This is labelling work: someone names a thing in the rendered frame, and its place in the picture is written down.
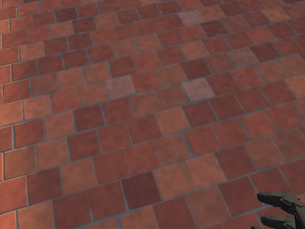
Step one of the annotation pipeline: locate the right robot hand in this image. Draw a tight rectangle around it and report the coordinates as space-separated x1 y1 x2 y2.
251 191 305 229

